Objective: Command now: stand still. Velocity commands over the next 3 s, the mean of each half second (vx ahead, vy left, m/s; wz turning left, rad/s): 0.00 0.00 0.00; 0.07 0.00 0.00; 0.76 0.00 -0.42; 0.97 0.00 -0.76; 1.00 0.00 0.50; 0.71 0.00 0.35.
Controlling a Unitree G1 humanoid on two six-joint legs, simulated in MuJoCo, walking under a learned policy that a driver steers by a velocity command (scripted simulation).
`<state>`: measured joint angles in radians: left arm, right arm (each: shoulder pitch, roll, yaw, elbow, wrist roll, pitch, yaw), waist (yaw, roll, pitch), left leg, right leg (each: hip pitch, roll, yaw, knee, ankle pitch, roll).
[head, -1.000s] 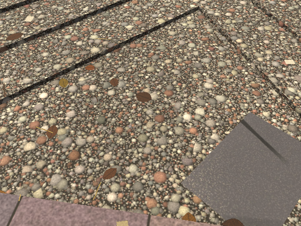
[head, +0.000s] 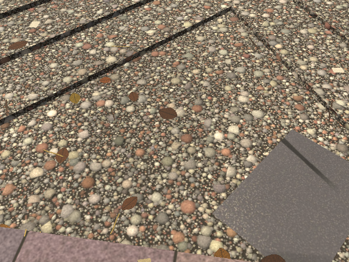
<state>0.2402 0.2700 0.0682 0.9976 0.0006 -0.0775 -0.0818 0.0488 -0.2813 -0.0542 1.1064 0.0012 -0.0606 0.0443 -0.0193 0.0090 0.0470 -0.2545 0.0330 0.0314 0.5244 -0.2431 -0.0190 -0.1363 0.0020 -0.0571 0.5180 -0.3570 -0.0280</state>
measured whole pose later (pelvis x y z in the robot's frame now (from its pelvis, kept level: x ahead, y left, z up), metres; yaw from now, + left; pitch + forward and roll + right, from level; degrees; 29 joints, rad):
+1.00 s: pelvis +0.02 +0.02 +0.00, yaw +1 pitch -1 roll +1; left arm 0.38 0.24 0.06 1.06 0.05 -0.10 0.00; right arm 0.16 -0.26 -0.07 1.09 -0.06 -0.06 0.00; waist 0.02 -0.02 0.02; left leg -0.33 0.00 0.02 0.72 -0.42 0.05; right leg -0.08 -0.04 -0.06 0.49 -0.39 -0.04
